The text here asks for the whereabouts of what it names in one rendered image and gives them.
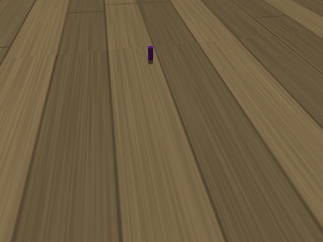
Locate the can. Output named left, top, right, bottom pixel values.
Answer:
left=148, top=46, right=153, bottom=61

